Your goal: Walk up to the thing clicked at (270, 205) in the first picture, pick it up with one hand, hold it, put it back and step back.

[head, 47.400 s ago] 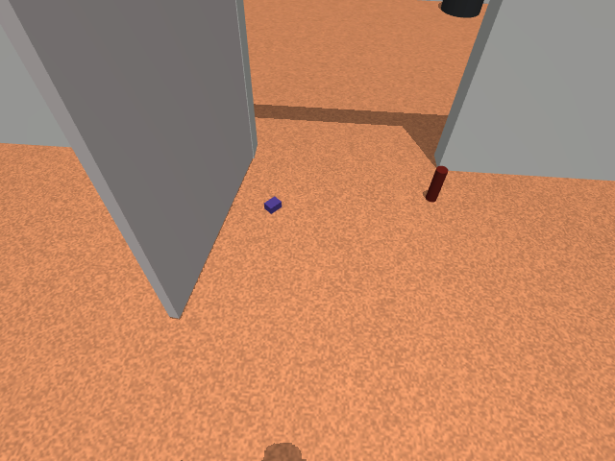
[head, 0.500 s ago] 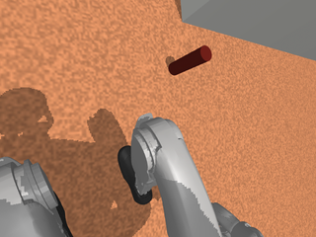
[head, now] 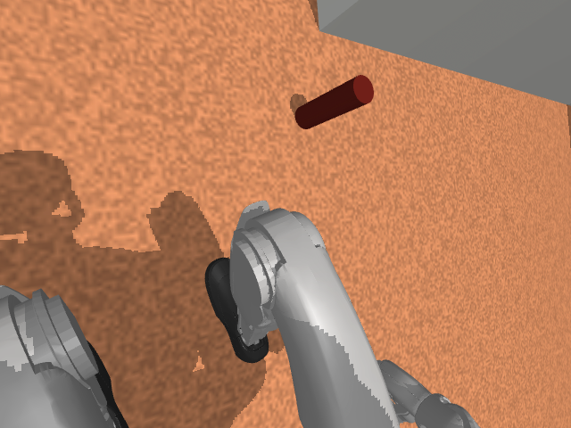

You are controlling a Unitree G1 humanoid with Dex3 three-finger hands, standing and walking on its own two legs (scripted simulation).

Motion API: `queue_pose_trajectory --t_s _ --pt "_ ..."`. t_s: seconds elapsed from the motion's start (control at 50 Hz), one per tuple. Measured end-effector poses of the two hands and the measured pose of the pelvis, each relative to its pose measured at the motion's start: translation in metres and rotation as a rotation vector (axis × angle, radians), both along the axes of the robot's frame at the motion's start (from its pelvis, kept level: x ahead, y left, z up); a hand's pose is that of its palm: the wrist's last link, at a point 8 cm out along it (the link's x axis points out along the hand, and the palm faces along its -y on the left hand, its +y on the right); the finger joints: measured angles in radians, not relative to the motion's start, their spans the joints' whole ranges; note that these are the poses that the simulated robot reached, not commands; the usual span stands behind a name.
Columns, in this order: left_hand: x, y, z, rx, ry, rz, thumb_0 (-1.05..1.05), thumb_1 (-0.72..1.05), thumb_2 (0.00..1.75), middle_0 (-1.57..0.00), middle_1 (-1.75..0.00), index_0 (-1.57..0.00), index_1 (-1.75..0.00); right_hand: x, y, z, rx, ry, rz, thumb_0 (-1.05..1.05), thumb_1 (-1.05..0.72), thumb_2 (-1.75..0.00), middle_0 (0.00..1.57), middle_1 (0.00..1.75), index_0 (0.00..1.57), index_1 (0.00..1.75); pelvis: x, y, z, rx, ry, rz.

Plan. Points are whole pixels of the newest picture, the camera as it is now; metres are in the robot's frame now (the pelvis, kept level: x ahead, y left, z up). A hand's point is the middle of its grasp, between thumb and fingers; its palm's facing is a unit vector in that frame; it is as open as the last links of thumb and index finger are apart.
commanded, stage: open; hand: left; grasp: from above
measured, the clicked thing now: out of the picture +0.44 +0.39 -0.29
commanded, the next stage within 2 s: withdraw in 0.84 s
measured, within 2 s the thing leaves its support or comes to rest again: neither
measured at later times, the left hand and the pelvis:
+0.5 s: hand out of the picture +0.43 +0.39 -0.25, palm faces -0.32 -0.30 -0.90, open 14.1 cm; pelvis +0.00 +0.00 +0.00, yaw +0 degrees
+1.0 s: hand out of the picture +0.43 +0.39 -0.26, palm faces -0.32 -0.31 -0.90, open 14.2 cm; pelvis +0.00 +0.00 +0.01, yaw +0 degrees
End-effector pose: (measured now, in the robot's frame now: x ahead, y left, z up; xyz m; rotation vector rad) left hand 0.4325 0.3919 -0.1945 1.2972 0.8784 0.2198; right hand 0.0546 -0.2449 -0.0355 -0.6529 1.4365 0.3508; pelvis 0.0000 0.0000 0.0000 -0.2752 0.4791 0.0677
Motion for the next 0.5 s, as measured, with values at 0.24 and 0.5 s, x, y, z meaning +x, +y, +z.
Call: queue_pose_trajectory --t_s 0.24,0.5 --pt "0.001 -0.001 -0.005 -0.018 -0.005 -0.013 0.00 -0.34 0.82 -0.28 -0.81 -0.27 -0.82 -0.006 0.001 0.009 -0.024 0.013 -0.008 0.00 -0.89 -0.89 0.20 0.30 0.20 0.30 -0.001 0.001 0.003 -0.006 -0.001 -0.002" --pt "0.002 0.000 -0.002 -0.002 -0.004 -0.004 0.00 -0.51 0.97 -0.14 -0.94 -0.12 -0.96 -0.002 0.000 0.009 -0.014 0.007 -0.001 0.00 -0.89 -0.89 0.20 0.30 0.20 0.30 -0.002 0.001 0.004 -0.006 0.003 -0.001"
